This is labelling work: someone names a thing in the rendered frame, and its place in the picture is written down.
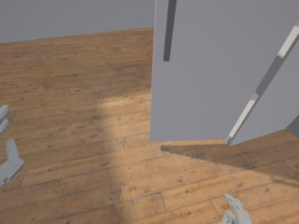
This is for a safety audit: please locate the handle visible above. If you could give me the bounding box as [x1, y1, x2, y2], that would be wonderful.
[163, 0, 177, 62]

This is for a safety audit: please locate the left robot hand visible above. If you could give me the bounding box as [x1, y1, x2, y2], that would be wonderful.
[0, 105, 24, 188]

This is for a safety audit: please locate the fridge door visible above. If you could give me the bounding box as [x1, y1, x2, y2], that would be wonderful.
[149, 0, 299, 142]

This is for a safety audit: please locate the right robot hand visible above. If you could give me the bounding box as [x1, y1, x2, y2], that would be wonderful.
[220, 193, 253, 224]

